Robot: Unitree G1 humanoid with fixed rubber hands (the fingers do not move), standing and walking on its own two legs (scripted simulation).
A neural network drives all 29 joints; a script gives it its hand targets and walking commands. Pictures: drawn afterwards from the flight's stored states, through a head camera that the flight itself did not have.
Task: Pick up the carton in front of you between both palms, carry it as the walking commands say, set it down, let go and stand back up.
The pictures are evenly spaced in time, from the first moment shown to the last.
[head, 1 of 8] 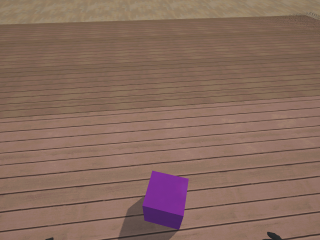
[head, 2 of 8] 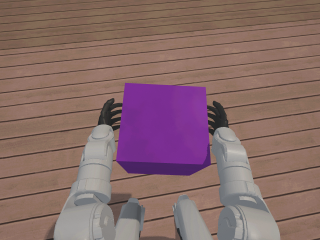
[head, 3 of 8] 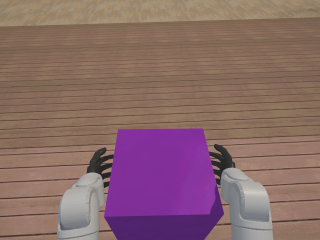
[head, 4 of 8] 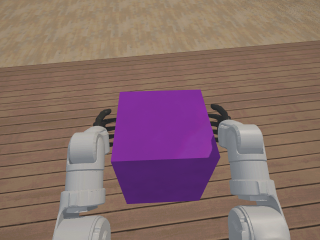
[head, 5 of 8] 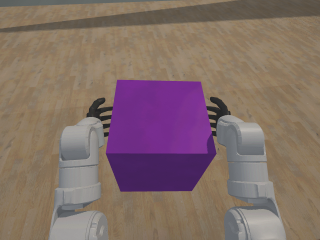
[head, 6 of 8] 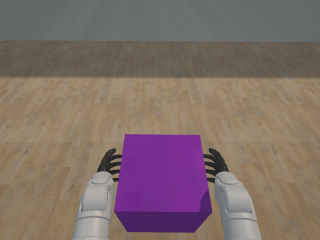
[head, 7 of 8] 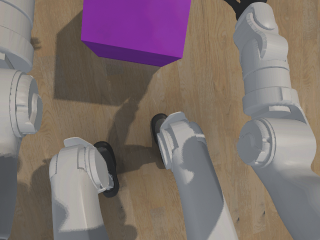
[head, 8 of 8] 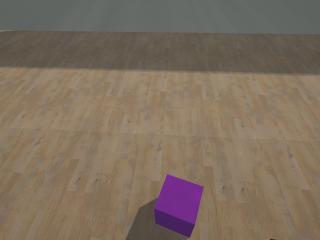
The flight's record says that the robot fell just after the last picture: no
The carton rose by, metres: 0.67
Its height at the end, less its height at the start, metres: -0.26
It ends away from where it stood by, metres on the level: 5.42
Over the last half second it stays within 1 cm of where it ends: yes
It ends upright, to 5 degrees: yes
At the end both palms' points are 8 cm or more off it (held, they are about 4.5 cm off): yes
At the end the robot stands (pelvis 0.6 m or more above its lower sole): yes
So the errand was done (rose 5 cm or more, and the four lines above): yes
